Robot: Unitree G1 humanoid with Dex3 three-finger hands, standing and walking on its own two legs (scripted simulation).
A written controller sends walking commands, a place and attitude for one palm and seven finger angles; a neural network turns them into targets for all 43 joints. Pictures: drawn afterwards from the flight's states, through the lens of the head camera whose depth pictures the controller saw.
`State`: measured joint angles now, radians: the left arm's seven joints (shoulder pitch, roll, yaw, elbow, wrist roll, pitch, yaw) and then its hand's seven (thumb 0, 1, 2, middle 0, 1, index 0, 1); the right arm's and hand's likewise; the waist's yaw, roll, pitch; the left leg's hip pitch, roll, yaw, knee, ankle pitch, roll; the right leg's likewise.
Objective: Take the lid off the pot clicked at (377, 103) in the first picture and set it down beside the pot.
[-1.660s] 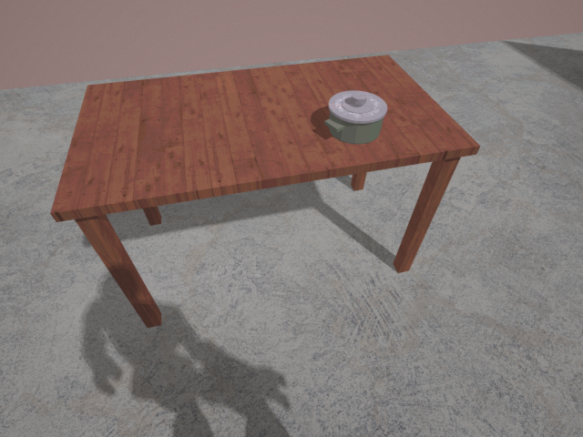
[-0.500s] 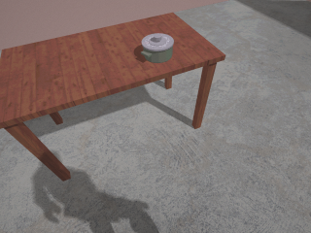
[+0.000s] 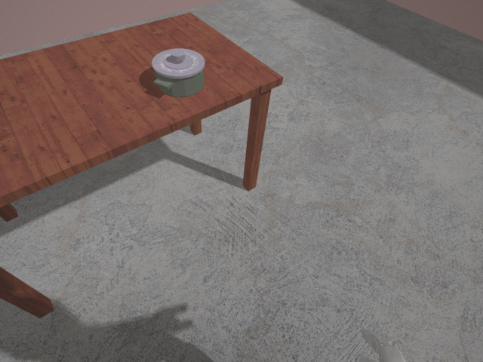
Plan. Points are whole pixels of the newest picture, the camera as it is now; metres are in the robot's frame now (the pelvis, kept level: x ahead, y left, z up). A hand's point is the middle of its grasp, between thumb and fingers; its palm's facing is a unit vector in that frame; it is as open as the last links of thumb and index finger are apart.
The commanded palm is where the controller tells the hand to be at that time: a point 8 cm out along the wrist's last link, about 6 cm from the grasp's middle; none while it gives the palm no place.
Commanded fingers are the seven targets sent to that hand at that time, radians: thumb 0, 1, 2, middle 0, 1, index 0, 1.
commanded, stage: walk to a spot facing it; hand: left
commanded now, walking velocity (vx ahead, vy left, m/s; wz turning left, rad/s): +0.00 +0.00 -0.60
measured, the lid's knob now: (177, 55) +0.92 +0.30 -0.01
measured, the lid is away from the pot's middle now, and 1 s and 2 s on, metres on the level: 0.00 0.00 0.00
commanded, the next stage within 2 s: turn to face it in 1.68 s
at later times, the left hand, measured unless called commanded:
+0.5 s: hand (184, 336) +0.18 +0.13 -0.15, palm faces -0.38 -0.90 -0.23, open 7.4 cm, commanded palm none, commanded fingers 0.00 0.90 0.90 -0.20 -0.30 -0.20 -0.30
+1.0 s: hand (191, 309) +0.24 +0.13 -0.19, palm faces -0.47 -0.86 -0.18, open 7.4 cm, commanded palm none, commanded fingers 0.00 0.90 0.90 -0.20 -0.30 -0.20 -0.30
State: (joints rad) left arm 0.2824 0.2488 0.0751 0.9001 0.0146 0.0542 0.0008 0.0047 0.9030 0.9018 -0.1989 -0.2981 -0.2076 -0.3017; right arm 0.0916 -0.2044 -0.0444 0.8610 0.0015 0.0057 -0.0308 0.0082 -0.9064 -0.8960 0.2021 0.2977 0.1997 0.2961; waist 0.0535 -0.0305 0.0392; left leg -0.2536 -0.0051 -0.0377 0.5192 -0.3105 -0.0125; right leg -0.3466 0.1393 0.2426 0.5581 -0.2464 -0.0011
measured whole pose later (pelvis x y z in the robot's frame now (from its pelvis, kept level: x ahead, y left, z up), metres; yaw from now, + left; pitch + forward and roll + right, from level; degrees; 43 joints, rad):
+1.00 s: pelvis +0.18 -0.06 -0.01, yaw -36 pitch -2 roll +0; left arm 0.44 0.21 0.07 1.05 0.01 0.00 -0.01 0.01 0.90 0.90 -0.20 -0.30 -0.21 -0.30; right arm 0.13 -0.17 -0.03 0.86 -0.03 -0.07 0.01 0.01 -0.91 -0.90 0.20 0.30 0.20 0.30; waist 0.06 -0.04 0.05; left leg -0.39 0.07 0.13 0.68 -0.25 0.02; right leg -0.22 0.02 0.10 1.00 -0.50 -0.03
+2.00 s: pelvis +0.46 -0.37 -0.01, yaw -53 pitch -2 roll -2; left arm 0.36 0.18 0.04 1.08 0.01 -0.03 0.02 0.00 0.91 0.90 -0.20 -0.30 -0.20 -0.30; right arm 0.15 -0.16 -0.03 0.98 -0.02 -0.04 0.00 0.01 -0.91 -0.90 0.20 0.30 0.20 0.30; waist 0.04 -0.02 0.03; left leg -0.37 0.04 0.10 0.61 -0.20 0.05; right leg -0.13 0.01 -0.12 0.64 -0.44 -0.01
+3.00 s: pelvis +0.46 -0.39 -0.01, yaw -19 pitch -1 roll +0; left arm 0.26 0.29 0.08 0.93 0.02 0.07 0.02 0.01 0.91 0.90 -0.20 -0.30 -0.21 -0.30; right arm 0.10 -0.25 -0.06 0.86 -0.01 0.02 0.02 0.01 -0.91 -0.90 0.20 0.30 0.20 0.30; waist 0.04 -0.06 0.12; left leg -0.31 0.00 0.06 0.64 -0.31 0.04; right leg -0.41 -0.13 -0.08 1.09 -0.54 0.09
